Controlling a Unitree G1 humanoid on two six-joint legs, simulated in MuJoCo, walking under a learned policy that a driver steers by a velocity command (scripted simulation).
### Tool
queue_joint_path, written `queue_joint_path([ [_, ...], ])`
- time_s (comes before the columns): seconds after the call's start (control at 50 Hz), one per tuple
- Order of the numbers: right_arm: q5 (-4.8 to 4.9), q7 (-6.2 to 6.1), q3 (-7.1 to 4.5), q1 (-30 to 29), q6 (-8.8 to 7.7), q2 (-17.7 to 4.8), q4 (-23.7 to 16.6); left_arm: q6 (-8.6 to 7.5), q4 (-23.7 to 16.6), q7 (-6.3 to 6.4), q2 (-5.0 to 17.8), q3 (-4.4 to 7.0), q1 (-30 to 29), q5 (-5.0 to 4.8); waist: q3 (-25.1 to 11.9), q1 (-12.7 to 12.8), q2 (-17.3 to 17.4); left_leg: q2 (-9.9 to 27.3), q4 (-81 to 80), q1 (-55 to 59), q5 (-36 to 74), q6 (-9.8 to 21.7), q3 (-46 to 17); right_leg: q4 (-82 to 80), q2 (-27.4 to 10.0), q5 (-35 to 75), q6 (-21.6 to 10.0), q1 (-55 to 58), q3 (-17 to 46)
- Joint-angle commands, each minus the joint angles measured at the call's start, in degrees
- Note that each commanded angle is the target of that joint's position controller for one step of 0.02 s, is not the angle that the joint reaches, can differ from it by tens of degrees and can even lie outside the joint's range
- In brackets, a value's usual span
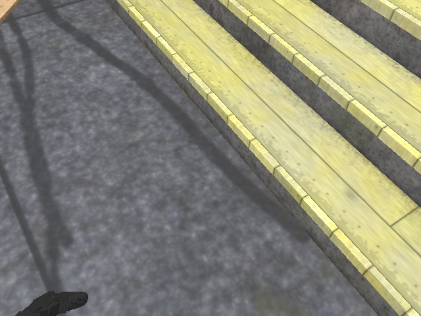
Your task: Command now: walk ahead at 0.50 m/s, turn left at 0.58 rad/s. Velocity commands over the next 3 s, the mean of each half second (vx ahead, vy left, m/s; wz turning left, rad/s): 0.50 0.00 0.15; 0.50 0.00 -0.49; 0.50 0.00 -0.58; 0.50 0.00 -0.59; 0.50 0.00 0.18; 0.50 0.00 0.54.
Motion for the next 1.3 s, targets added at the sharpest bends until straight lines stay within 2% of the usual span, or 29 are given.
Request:
queue_joint_path([
  [0.02,0.41,-0.63,-2.96,1.19,-0.42,-10.41,-2.67,-1.1,-4.69,-0.62,3.8,0.65,-5.87,-0.77,-1.93,-0.69,6.49,12.03,-5.01,-5.02,7.48,7.3,-10.34,-7.29,3.98,6.43,0.15,8.64,-2.51],
  [0.1,0.44,-0.93,-2.94,1.65,0.27,-9.64,-2.11,-2.17,-4.76,-1.28,6.52,1.77,-4.85,-1.05,-2.27,0.74,8.62,14.3,1.47,1.07,6.5,6.02,-17.02,-11.48,4.48,-0.64,-2.38,11.11,-0.88],
  [0.14,0.09,-0.83,-2.35,0.3,0.51,-7.87,-2.47,-2.79,-2.51,-0.9,8.23,2.92,3.41,-0.67,-5.51,5.16,9.27,11.9,8.49,0.68,12.21,3.81,-15.87,-14.55,4.34,-1.62,-5.15,21.98,-2.73],
  [0.16,-0.6,-0.62,-1.03,0.59,0.27,-4.56,-2.9,-3.07,-1.39,-0.61,10.36,3.52,11.16,0.48,-12.67,8.38,6.22,9.31,21.0,-2.99,10.91,1.8,-11.73,-12.86,-2.42,-3.05,-8.74,34.48,2.84],
  [0.18,0.46,-0.64,0.02,8.26,-0.33,-1.29,-3.62,-2.52,0.59,-0.6,15.53,4.85,18.4,1.53,-20.42,6.63,-8.88,0.82,40.74,-21.23,-4.59,-3.11,-3.88,-15.96,-14.07,-13.34,-18.48,54.11,26.8],
  [0.2,1.01,-0.76,-0.02,9.7,-0.75,-4.14,-3.1,-2.17,2.41,-1.43,12.67,4.47,20.45,-0.36,-19.36,7.02,-14.86,1.02,50.2,-32.04,-21.34,-4.29,-3.88,-22.54,-17.73,-26.48,-21.7,56.31,42.16],
  [0.22,1.08,-0.59,-0.9,4.19,-0.83,-8.15,-3.31,-1.86,1.76,-1.44,8.35,3.18,17.52,-1.35,-11.18,8.02,-8.32,3.89,53.8,-36.08,-17.61,-4.24,-4.71,-23.69,-15.8,-30.56,-19.83,50.4,36.66],
  [0.24,0.28,-0.54,-0.89,-1.23,-0.98,-8.63,-4.4,-1.29,1.14,-1.34,6.8,2.54,14.56,-0.95,-6.56,7.76,-3.94,6.34,53.04,-35.91,-13.61,-4.06,-1.72,-23.87,-13.08,-26.31,-18.1,43.96,28.91],
  [0.28,-1.41,-0.28,-0.9,-6.17,-1.9,-7.38,-5.96,-0.65,0.88,-1.21,5.26,1.65,11.7,-0.31,-1.74,5.88,-1.94,9.68,45.21,-32.74,-7.79,-3.92,0.39,-25.77,-8.71,-13.24,-17.27,33.75,20.72],
  [0.4,-1.58,0.71,1.37,-11.6,-2.94,-1.92,-7.74,0.27,2.18,0.26,9.17,2.66,13.68,-1.92,-2.83,5.62,-4.08,8.09,20.9,-21.07,0.92,-6.75,4.73,-28.03,-4.15,-1.25,-17.37,24.89,11.04],
  [0.5,-0.46,1.5,0.91,-17.97,-3.75,-3.96,-9.04,1.63,3.77,1.01,9.63,2.91,18.93,-2.34,-2.38,7.24,-3.97,5.52,9.62,-13.51,10.87,-7.38,3.24,-25.32,-4.54,-5.29,-14.88,24.45,13.23],
  [0.58,-0.7,0.5,-1.15,-9.55,-4.04,-7.4,-7.22,1.92,3.24,1.1,6.97,2.22,18.23,-1.86,-5.64,1.02,-3.78,8.17,4.21,4.08,7.15,-3.62,2.31,-13.94,-0.89,-6.95,-10.4,19.92,13.53],
  [0.6,-1.66,-0.15,-2.23,-0.69,-3.91,-11.0,-6.15,1.54,1.84,0.83,3.31,0.98,17.31,-0.97,-12.22,-2.98,2.7,17.74,4.11,16.49,3.49,-0.06,-6.64,2.0,2.9,-13.54,-8.03,13.09,8.72],
  [0.62,-2.11,-0.08,-3.28,2.89,-2.7,-15.2,-4.98,0.7,-0.18,0.94,0.34,-0.04,23.03,-2.1,-17.8,-0.7,18.69,29.64,-1.23,27.62,-9.32,7.62,-28.48,18.2,8.06,-31.48,-5.74,-2.43,1.08],
  [0.64,-1.24,0.27,-2.87,2.85,-2.62,-11.75,-4.11,0.66,0.74,1.11,5.5,1.03,23.27,-3.26,-13.9,-0.96,16.69,30.49,-4.12,24.73,-19.88,9.15,-35.33,27.81,4.05,-30.47,-5.02,-9.25,1.74],
  [0.66,-0.8,0.24,-1.91,0.87,-2.76,-8.14,-4.22,0.96,0.76,1.0,7.96,1.81,19.42,-3.12,-7.9,-1.41,11.62,27.99,-4.54,19.86,-17.06,7.52,-27.57,31.12,2.12,-25.23,-4.79,-10.98,2.09],
  [0.72,-1.96,0.47,-0.61,-6.05,-3.06,-3.78,-3.72,2.01,0.19,0.66,6.2,2.15,15.06,-1.96,-1.51,2.03,8.19,21.7,-7.94,7.32,2.96,5.17,-10.45,28.2,-1.61,-16.86,-3.71,-6.32,1.07],
  [0.78,-1.52,0.42,-1.34,-7.0,-3.67,-4.89,-2.39,2.96,-1.49,0.06,3.04,1.47,13.17,-1.97,-0.83,3.26,7.45,20.78,-10.82,3.48,13.03,5.88,-2.15,24.41,-2.65,-13.02,-2.55,-4.63,-0.38],
  [0.8,-3.57,0.52,-0.7,-1.67,-3.46,-5.3,0.26,4.12,-2.44,-1.93,2.48,1.06,10.14,3.82,-0.28,2.95,1.75,21.53,-11.38,-0.09,19.26,5.59,0.52,22.68,-0.04,-12.24,-2.86,-1.85,-3.67],
  [0.9,-2.62,0.77,-1.23,-3.88,-3.25,-7.07,1.0,4.65,-4.23,-4.65,1.71,0.41,3.93,1.03,-1.03,2.93,8.64,17.93,-10.14,-1.89,18.19,1.25,11.99,3.01,1.06,-0.87,-4.91,8.58,-7.74],
  [0.98,-2.24,0.26,-2.0,-0.65,-1.99,-9.88,2.64,4.79,-5.63,-3.94,3.9,0.85,1.0,2.26,-0.89,2.46,7.21,21.07,-2.72,6.04,30.37,0.2,12.73,-4.12,3.95,-8.77,-8.13,11.31,-10.4],
  [1.02,-1.87,-0.02,-1.77,0.78,-1.08,-10.47,3.09,4.11,-2.68,-2.87,5.53,1.8,10.48,3.26,-7.27,6.48,5.05,19.26,14.96,7.19,41.04,-1.19,16.56,-10.25,8.66,-10.46,-11.02,23.07,-11.9],
  [1.04,-2.28,-0.14,-0.91,2.19,-0.87,-8.78,2.36,3.7,-0.24,-2.05,8.8,3.04,19.69,3.79,-13.47,9.94,0.66,17.46,30.05,-1.45,29.3,-2.69,17.63,-12.08,4.16,-13.72,-13.38,36.68,-4.82],
  [1.06,-2.63,0.88,0.82,5.44,-0.9,-2.06,-1.73,3.8,-1.17,-1.27,17.39,4.93,20.25,2.85,-17.89,6.6,-15.51,8.19,49.05,-25.11,-14.82,-6.17,17.88,-15.89,-13.37,-17.11,-21.1,52.87,24.75],
  [1.08,-4.09,0.63,-0.04,0.17,-0.78,-6.96,-1.52,4.21,-1.77,-0.86,16.34,5.02,20.83,0.96,-19.42,10.21,-8.31,6.03,54.43,-31.51,-18.57,-6.37,6.61,-22.83,-15.32,-15.12,-23.61,51.97,36.06],
  [1.12,-3.15,0.94,0.41,-3.31,-1.58,-6.95,-1.76,4.67,-0.3,0.1,10.65,3.49,16.45,0.46,-6.79,7.24,-0.05,11.22,49.99,-32.05,-8.44,-6.03,4.94,-23.23,-11.05,-6.12,-21.33,40.78,21.57],
  [1.16,-4.15,0.68,0.83,-2.73,-0.9,-6.2,-1.14,4.12,0.03,0.5,7.72,2.44,12.91,0.06,-4.37,3.83,0.67,12.57,43.95,-24.69,-5.95,-7.18,4.75,-24.17,-6.53,10.68,-19.0,32.78,14.27],
  [1.2,-4.53,0.71,1.2,-0.73,0.32,-5.51,-0.31,3.09,0.68,0.16,7.67,2.25,12.45,-0.14,-6.21,2.3,0.28,11.41,42.15,-20.61,-6.08,-8.21,5.58,-23.08,-4.56,22.18,-19.25,30.47,10.52],
  [1.3,-3.79,0.62,2.22,-7.96,1.33,-3.45,-2.54,2.82,1.8,0.08,8.2,2.73,13.99,0.34,-4.25,3.84,-1.77,9.69,30.5,-21.15,-0.8,-9.39,7.37,-23.33,-0.98,14.39,-17.72,26.61,9.37],
])
Next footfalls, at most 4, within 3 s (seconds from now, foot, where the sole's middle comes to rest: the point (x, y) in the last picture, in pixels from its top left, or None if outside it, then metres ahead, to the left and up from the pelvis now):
0.16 right None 0.28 -0.14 -0.78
0.60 left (162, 314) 0.47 0.11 -0.78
1.04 right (242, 252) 0.66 -0.15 -0.78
1.50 left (213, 198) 0.88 -0.07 -0.78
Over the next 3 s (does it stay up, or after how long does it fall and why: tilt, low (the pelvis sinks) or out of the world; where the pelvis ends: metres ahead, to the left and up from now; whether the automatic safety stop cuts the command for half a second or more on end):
stays up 1.17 -0.72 0.39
